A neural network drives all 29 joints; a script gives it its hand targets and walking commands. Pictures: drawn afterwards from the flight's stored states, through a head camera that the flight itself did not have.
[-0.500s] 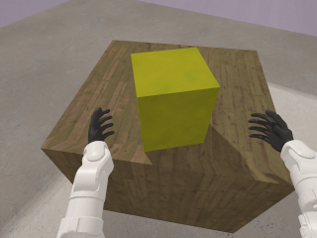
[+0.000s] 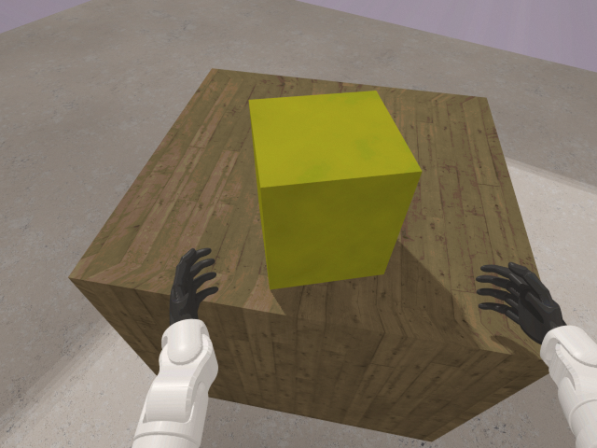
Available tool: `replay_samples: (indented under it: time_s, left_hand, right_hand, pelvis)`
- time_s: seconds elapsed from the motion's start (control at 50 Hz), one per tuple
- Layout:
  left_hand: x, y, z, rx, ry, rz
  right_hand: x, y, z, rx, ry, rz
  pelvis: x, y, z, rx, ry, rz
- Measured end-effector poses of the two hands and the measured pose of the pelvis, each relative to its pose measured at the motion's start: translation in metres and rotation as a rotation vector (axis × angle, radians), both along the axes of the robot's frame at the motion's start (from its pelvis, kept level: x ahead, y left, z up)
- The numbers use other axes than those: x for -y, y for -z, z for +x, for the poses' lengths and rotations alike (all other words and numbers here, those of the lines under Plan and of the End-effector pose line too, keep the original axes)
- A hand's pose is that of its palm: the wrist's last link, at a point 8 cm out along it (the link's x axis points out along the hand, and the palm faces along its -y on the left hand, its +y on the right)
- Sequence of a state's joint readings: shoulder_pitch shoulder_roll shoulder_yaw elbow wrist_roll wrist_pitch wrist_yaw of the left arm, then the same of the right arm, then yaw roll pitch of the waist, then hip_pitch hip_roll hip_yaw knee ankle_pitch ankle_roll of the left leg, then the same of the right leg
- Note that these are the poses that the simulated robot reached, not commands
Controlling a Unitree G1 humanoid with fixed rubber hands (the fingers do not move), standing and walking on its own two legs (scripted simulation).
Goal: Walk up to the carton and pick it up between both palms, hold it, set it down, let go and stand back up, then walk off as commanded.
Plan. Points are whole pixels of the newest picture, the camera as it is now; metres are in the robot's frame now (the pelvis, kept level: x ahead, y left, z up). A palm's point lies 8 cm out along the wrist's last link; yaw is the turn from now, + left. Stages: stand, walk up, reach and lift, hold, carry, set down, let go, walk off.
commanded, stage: set down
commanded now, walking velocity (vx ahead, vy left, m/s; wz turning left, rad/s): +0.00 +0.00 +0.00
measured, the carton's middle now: (321, 193) +0.52 +0.02 +0.04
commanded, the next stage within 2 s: let go in 1.60 s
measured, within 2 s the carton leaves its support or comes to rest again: neither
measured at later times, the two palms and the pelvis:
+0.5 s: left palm (178, 332) +0.26 +0.19 +0.02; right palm (532, 350) +0.30 -0.28 +0.00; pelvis +0.01 +0.00 +0.00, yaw +0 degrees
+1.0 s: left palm (160, 373) +0.22 +0.21 -0.03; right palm (513, 363) +0.28 -0.26 -0.02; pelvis +0.02 +0.01 +0.00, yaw +0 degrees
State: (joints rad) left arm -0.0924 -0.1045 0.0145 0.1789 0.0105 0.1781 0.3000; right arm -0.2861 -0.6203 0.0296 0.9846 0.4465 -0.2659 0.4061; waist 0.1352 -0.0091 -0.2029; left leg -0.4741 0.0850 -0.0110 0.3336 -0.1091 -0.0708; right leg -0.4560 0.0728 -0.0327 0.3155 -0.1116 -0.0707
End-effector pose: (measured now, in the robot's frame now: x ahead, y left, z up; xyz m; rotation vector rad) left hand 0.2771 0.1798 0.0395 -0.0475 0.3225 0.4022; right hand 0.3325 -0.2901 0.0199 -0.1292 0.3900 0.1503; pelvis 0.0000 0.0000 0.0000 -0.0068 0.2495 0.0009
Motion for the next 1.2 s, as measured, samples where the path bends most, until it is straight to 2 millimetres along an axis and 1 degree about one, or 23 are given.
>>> replay_samples:
  time_s: [0.06,0.14,0.26,0.34,0.44,0.54,0.62,0.82,0.9,1.02,1.2]
  left_hand:
    - [-0.001,0.001,-0.001,0.012,0.001,0.004]
    - [-0.004,0.000,-0.004,0.035,-0.006,0.021]
    - [-0.006,0.009,-0.016,0.017,-0.003,0.010]
    - [-0.008,0.013,-0.020,0.019,-0.011,0.000]
    - [-0.010,0.017,-0.020,0.012,-0.003,-0.016]
    - [-0.009,0.023,-0.020,-0.006,0.013,-0.033]
    - [-0.010,0.031,-0.024,-0.044,0.041,-0.045]
    - [-0.022,0.045,-0.041,-0.119,0.084,-0.017]
    - [-0.027,0.055,-0.048,-0.174,0.121,-0.010]
    - [-0.036,0.071,-0.061,-0.251,0.155,-0.007]
    - [-0.044,0.082,-0.074,-0.285,0.185,-0.024]
  right_hand:
    - [0.001,0.006,-0.005,-0.015,0.002,-0.008]
    - [0.002,0.008,-0.010,-0.004,0.012,-0.003]
    - [0.003,0.011,-0.020,-0.016,0.009,-0.022]
    - [0.002,0.013,-0.026,-0.034,0.010,-0.031]
    - [-0.003,0.018,-0.032,-0.057,0.018,-0.034]
    - [-0.010,0.027,-0.036,-0.087,0.041,-0.029]
    - [-0.015,0.036,-0.042,-0.110,0.066,-0.041]
    - [-0.021,0.036,-0.045,-0.092,0.097,-0.082]
    - [-0.025,0.035,-0.047,-0.086,0.120,-0.100]
    - [-0.033,0.035,-0.052,-0.088,0.153,-0.125]
    - [-0.050,0.035,-0.062,-0.089,0.192,-0.160]
  pelvis:
    - [0.000,0.000,0.003,-0.003,0.000,0.000]
    - [-0.001,0.000,0.005,-0.001,0.000,-0.001]
    - [-0.001,-0.001,0.007,0.017,-0.001,-0.001]
    - [-0.002,-0.001,0.007,0.019,-0.001,-0.003]
    - [-0.004,-0.001,0.008,0.023,0.000,-0.005]
    - [-0.005,-0.001,0.009,0.034,-0.001,-0.006]
    - [-0.007,-0.002,0.011,0.049,-0.002,-0.006]
    - [-0.007,-0.003,0.016,0.086,-0.004,-0.005]
    - [-0.007,-0.003,0.016,0.113,-0.005,-0.005]
    - [-0.009,-0.004,0.020,0.149,-0.007,-0.004]
    - [-0.015,-0.004,0.024,0.208,-0.013,-0.003]
